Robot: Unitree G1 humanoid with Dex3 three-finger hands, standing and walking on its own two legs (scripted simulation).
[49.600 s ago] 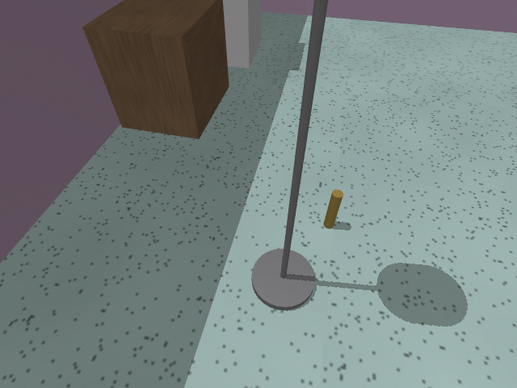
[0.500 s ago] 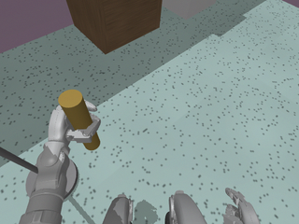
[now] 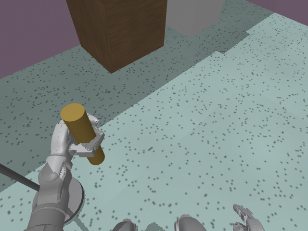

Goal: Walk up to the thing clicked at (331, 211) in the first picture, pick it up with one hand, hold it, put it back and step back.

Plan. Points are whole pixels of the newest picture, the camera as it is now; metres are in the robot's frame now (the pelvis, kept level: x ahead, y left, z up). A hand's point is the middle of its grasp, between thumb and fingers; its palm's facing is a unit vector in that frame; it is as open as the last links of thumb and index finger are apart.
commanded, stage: lift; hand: left
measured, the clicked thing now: (87, 139) +0.35 +0.18 +0.03
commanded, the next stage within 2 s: hold in 0.26 s
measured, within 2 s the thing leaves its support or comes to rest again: neither
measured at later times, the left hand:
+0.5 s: hand (89, 134) +0.34 +0.16 +0.07, palm faces -0.06 -1.00 +0.01, open 6.5 cm
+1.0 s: hand (89, 132) +0.33 +0.16 +0.09, palm faces -0.06 -1.00 +0.01, open 6.5 cm
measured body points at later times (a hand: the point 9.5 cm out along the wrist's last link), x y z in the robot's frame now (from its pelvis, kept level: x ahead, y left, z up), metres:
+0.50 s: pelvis +0.01 -0.01 +0.02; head +0.06 +0.00 +0.47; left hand +0.34 +0.22 +0.07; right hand +0.14 -0.26 -0.09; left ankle +0.00 +0.11 -0.67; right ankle +0.03 -0.13 -0.67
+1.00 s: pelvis +0.01 -0.01 +0.03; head +0.04 -0.01 +0.48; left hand +0.33 +0.21 +0.09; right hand +0.14 -0.26 -0.08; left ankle +0.00 +0.11 -0.67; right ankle +0.03 -0.13 -0.67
